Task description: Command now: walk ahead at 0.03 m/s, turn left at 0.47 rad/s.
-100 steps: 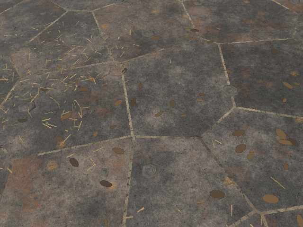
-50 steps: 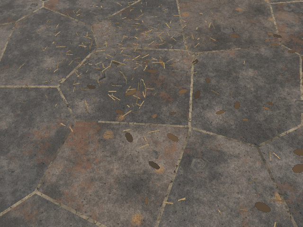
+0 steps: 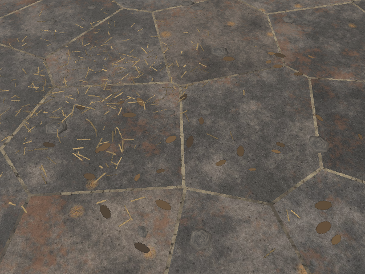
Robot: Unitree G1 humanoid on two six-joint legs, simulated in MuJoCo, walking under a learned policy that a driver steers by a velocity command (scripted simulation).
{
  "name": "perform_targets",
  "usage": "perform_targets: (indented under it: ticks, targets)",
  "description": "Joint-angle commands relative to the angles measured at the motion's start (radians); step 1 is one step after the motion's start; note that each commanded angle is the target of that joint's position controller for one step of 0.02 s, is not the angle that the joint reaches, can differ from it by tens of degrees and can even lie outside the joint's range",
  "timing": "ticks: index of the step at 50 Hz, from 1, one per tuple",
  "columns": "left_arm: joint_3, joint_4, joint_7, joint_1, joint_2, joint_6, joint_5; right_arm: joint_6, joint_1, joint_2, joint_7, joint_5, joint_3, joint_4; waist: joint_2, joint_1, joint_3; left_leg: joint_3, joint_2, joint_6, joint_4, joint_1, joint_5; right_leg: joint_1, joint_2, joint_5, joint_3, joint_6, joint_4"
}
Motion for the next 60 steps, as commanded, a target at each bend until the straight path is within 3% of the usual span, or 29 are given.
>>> perform_targets:
  ticks: [1,4,5,6,7,8,10,11,15,19,26,29,30,31,32,33,34,35,38,44,49,51,53,54,55,56,57,59,60]
  targets:
    - [0.039,-0.05,-0.002,0.015,0.151,0.001,0.004,-0.006,0.013,-0.056,0.008,0.006,-0.012,-0.083,-0.116,0.015,-0.082,0.022,-0.005,0.021,-0.071,0.06,-0.039,0.044,-0.323,0.089,0.213,-0.154,-0.141]
    - [0.052,-0.049,-0.007,0.014,0.179,0.014,-0.001,-0.026,0.05,-0.06,0.01,0.012,-0.013,-0.097,-0.074,-0.019,-0.097,0.033,-0.033,0.055,-0.316,0.202,0.083,0.014,-0.309,0.12,0.151,-0.069,-0.009]
    - [0.053,-0.04,-0.013,0.053,0.162,0.021,0.004,-0.039,0.073,-0.101,0.005,0.008,-0.023,-0.093,0.027,-0.022,-0.087,-0.068,0.0,0.074,-0.474,0.263,0.15,-0.041,-0.258,0.017,0.098,0.005,0.117]
    - [0.034,-0.083,-0.023,0.071,0.078,0.027,0.0,-0.048,0.065,-0.236,-0.008,0.001,-0.052,-0.12,0.312,0.002,-0.079,-0.469,0.278,0.163,-0.592,0.339,0.33,-0.27,-0.101,-0.313,0.004,0.101,0.373]
    - [0.036,-0.125,-0.009,-0.053,0.102,0.043,-0.003,-0.046,0.121,-0.283,-0.015,0.003,-0.071,-0.103,0.257,-0.061,-0.014,-0.548,0.354,0.296,-0.577,0.253,0.592,-0.35,0.013,-0.459,0.146,0.116,0.538]
    - [0.035,-0.122,-0.007,-0.047,0.104,0.054,-0.008,-0.044,0.125,-0.242,-0.022,0.01,-0.064,-0.095,0.142,-0.034,-0.024,-0.45,0.3,0.308,-0.545,0.266,0.627,-0.355,-0.008,-0.401,0.218,0.119,0.628]
    - [0.04,-0.101,-0.012,-0.01,0.113,0.044,-0.014,-0.036,-0.015,-0.192,-0.028,0.019,-0.049,-0.13,0.101,0.024,-0.028,-0.327,0.174,0.234,-0.538,0.278,0.539,-0.362,-0.015,-0.239,0.26,0.106,0.628]
    - [0.045,-0.092,-0.015,0.006,0.131,0.04,0.003,-0.037,-0.046,-0.17,-0.029,0.026,-0.043,-0.146,0.115,0.028,-0.054,-0.303,0.149,0.227,-0.523,0.305,0.614,-0.358,-0.005,-0.199,0.252,0.106,0.652]
    - [0.045,-0.106,-0.022,0.006,0.114,0.046,-0.004,-0.049,0.002,-0.18,-0.02,0.03,-0.047,-0.145,0.066,0.012,-0.115,-0.315,0.135,0.234,-0.497,0.374,0.685,-0.353,0.004,-0.172,0.267,0.124,0.648]
    - [0.044,-0.135,-0.037,-0.055,0.126,0.044,0.01,-0.047,0.065,-0.186,-0.018,0.014,-0.052,-0.133,0.131,-0.037,-0.077,-0.447,0.121,0.257,-0.623,0.376,-0.035,-0.387,0.002,-0.178,0.266,0.129,0.483]
    - [0.026,-0.126,-0.057,-0.053,0.098,-0.005,0.003,-0.086,0.076,-0.189,-0.011,-0.002,-0.042,-0.101,0.119,-0.044,-0.034,-0.423,0.136,0.242,-0.645,0.252,-0.118,-0.178,0.01,-0.193,0.211,0.068,0.237]
    - [0.022,-0.089,-0.057,0.057,0.082,-0.021,-0.009,-0.093,0.021,-0.196,-0.008,0.009,-0.042,-0.103,0.064,0.032,-0.006,-0.368,0.124,0.208,-0.599,0.07,-0.187,0.086,0.04,-0.107,0.179,0.015,0.062]
    - [0.026,-0.057,-0.054,0.135,0.089,-0.03,-0.007,-0.095,0.01,-0.169,-0.01,0.005,-0.034,-0.104,0.021,0.068,-0.008,-0.329,0.086,0.183,-0.524,-0.007,-0.204,0.208,0.055,-0.138,0.205,0.007,0.008]
    - [0.033,-0.031,-0.048,0.236,0.131,-0.045,0.001,-0.102,-0.021,-0.11,-0.011,-0.003,-0.016,-0.12,-0.102,0.111,-0.004,-0.22,0.015,0.141,-0.318,-0.1,-0.153,0.295,-0.074,-0.297,0.41,-0.016,-0.12]
    - [0.056,-0.026,-0.046,0.311,0.245,-0.054,-0.002,-0.115,-0.052,-0.058,-0.005,0.003,0.0,-0.164,-0.276,0.123,-0.009,-0.041,-0.115,0.087,-0.035,-0.282,-0.107,0.365,-0.308,-0.581,0.86,-0.111,-0.31]
    - [0.066,-0.017,-0.054,0.292,0.257,-0.048,-0.008,-0.12,-0.067,-0.138,-0.003,-0.019,-0.019,-0.175,-0.2,0.089,0.062,-0.076,-0.106,0.078,0.084,-0.362,-0.131,0.273,-0.358,-0.635,1.024,-0.181,-0.36]
    - [0.057,-0.039,-0.061,0.221,0.212,-0.051,-0.014,-0.124,-0.064,-0.157,0.006,-0.018,-0.024,-0.163,-0.107,0.046,0.102,-0.11,-0.05,0.071,0.139,-0.353,-0.031,0.225,-0.316,-0.587,0.936,-0.181,-0.334]
    - [0.049,-0.048,-0.064,0.185,0.176,-0.059,-0.017,-0.131,-0.062,-0.153,0.015,-0.011,-0.022,-0.149,-0.083,0.032,0.089,-0.111,-0.027,0.057,0.137,-0.326,0.048,0.209,-0.253,-0.461,0.827,-0.155,-0.324]
    - [0.04,-0.024,-0.052,0.216,0.129,-0.077,-0.025,-0.127,-0.072,-0.121,0.027,-0.026,-0.011,-0.135,-0.109,0.029,0.017,-0.07,-0.014,0.01,0.118,-0.272,0.18,0.247,-0.138,-0.05,0.626,-0.115,-0.302]
    - [0.049,0.026,-0.037,0.347,0.128,-0.073,-0.028,-0.111,-0.255,-0.091,0.025,-0.014,0.009,-0.2,-0.1,0.077,0.004,-0.027,-0.023,-0.049,0.009,-0.344,0.249,0.28,-0.108,0.308,0.572,-0.13,-0.242]
    - [0.055,0.034,-0.027,0.381,0.148,-0.062,-0.018,-0.121,-0.393,-0.085,0.027,0.004,0.027,-0.256,-0.12,0.112,0.011,-0.016,-0.066,-0.035,-0.194,-0.243,0.296,0.266,-0.105,0.471,0.592,-0.123,-0.173]
    - [0.059,0.022,-0.022,0.341,0.16,-0.062,-0.017,-0.127,-0.353,-0.106,0.019,0.009,0.024,-0.255,-0.126,0.075,-0.003,-0.033,-0.074,-0.009,-0.262,-0.119,0.303,0.238,-0.118,0.531,0.613,-0.096,-0.139]
    - [0.064,0.003,-0.025,0.275,0.184,-0.066,-0.018,-0.134,-0.172,-0.153,-0.001,0.012,0.005,-0.2,-0.112,-0.011,-0.082,-0.03,-0.114,0.029,-0.325,0.161,0.261,0.177,-0.087,0.707,0.598,-0.049,0.014]
    - [0.066,-0.003,-0.034,0.25,0.188,-0.072,-0.025,-0.145,-0.032,-0.185,-0.016,0.008,-0.008,-0.164,-0.071,-0.082,-0.159,-0.052,-0.08,0.057,-0.375,0.362,0.293,0.115,-0.035,0.684,0.557,-0.025,0.195]
    - [0.054,-0.033,-0.043,0.254,0.137,-0.081,-0.036,-0.153,0.119,-0.252,-0.037,-0.016,-0.026,-0.156,0.019,-0.13,-0.295,-0.259,0.129,0.097,-0.407,0.589,0.06,-0.015,0.023,0.396,0.513,-0.012,0.447]
    - [0.034,-0.059,-0.038,0.366,0.03,-0.072,-0.065,-0.144,0.125,-0.324,-0.04,-0.038,-0.04,-0.163,0.252,-0.059,-0.399,-0.712,0.409,0.192,-0.503,0.777,-0.042,-0.293,0.163,-0.355,0.398,0.009,0.726]
    - [0.048,-0.043,-0.032,0.352,0.135,-0.058,-0.025,-0.131,0.076,-0.261,-0.035,-0.016,-0.037,-0.164,0.164,-0.035,-0.324,-0.823,0.393,0.214,-0.556,0.653,-0.142,-0.371,0.086,-0.31,0.376,-0.004,0.828]
    - [0.049,-0.044,-0.05,0.23,0.122,-0.048,-0.008,-0.135,-0.034,-0.123,-0.027,-0.006,-0.004,-0.169,0.026,-0.007,-0.094,-0.503,0.29,0.18,-0.603,0.393,-0.007,-0.358,0.011,-0.152,0.349,0.003,0.79]
    - [0.05,-0.046,-0.059,0.212,0.111,-0.041,-0.001,-0.141,-0.032,-0.11,-0.027,-0.007,0.001,-0.159,0.056,0.004,-0.064,-0.397,0.249,0.161,-0.622,0.336,0.097,-0.338,-0.01,-0.135,0.34,0.009,0.762]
